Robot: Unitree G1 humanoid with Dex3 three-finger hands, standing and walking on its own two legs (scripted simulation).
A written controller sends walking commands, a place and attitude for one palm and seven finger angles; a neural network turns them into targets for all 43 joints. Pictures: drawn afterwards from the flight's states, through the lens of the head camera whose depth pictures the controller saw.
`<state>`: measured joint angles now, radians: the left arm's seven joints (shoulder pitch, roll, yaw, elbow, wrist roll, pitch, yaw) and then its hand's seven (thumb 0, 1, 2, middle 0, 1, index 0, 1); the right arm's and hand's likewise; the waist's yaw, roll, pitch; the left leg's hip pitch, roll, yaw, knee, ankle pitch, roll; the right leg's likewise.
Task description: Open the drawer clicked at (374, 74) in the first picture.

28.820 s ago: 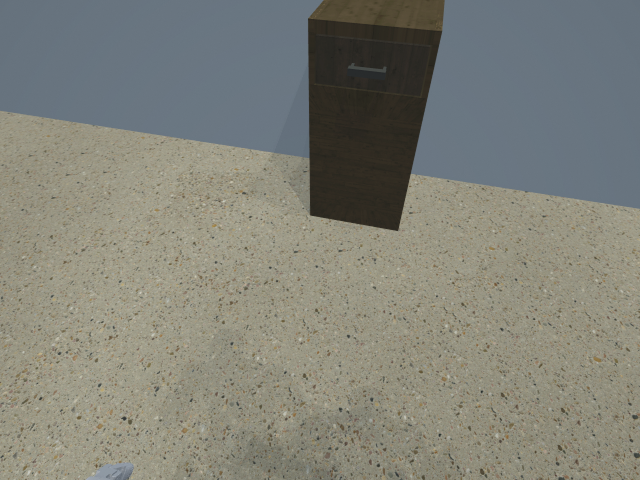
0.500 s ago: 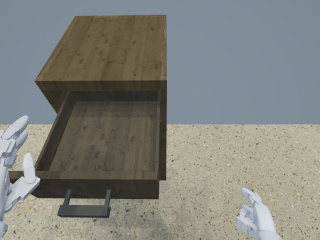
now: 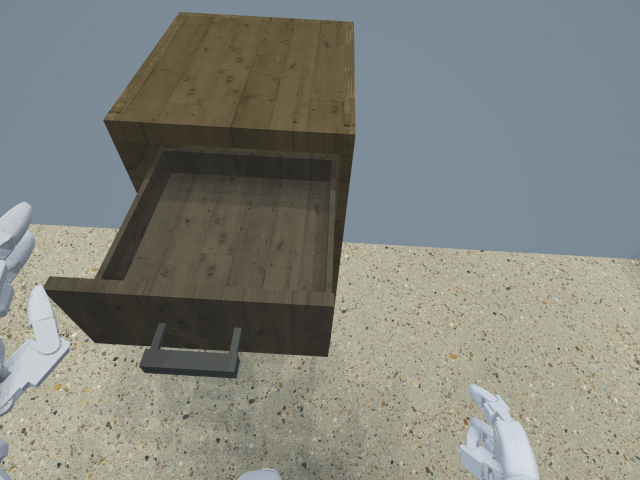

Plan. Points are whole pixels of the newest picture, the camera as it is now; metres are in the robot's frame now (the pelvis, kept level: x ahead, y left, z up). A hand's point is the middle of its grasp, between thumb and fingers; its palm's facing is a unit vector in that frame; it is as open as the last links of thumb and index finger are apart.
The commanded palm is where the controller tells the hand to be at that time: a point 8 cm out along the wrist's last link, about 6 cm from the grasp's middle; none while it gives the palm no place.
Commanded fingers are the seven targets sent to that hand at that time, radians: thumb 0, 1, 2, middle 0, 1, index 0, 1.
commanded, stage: step back with the hand held close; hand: left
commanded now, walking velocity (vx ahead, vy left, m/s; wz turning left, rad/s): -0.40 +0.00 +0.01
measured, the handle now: (195, 348) +0.28 +0.20 -0.04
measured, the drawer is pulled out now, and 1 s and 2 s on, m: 0.30 0.30 0.30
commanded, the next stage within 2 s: stop stepping back and stand still in 0.54 s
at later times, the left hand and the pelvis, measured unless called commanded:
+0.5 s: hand (98, 430) +0.13 +0.17 +0.18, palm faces +0.17 -0.83 -0.52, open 7.4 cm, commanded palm +0.06 +0.24 +0.19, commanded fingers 0.00 0.90 0.90 -0.20 -0.30 -0.20 -0.30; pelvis -0.08 -0.03 +0.01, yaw -3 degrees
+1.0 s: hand out of the picture +0.00 +0.16 +0.19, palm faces +0.38 -0.81 -0.45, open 7.4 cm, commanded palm -0.06 +0.20 +0.19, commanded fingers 0.00 0.90 0.90 -0.20 -0.30 -0.20 -0.30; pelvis -0.19 -0.07 +0.01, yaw -1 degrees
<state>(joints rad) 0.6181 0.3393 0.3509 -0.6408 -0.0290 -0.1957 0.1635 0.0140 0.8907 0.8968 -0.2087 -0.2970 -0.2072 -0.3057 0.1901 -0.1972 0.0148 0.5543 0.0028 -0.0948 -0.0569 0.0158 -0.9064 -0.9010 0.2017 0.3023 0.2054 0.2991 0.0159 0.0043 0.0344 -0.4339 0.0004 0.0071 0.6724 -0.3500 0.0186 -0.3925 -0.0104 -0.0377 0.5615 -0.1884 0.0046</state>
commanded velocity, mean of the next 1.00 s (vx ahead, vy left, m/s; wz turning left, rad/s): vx -0.15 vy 0.04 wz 0.04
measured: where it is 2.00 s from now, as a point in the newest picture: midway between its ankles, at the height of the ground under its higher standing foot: outside the picture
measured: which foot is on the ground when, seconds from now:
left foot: down 0.00-0.42, up 0.44-0.58, down 0.60-0.86, up 0.88-1.00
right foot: down 0.00-0.08, up 0.10-0.32, down 0.34-1.00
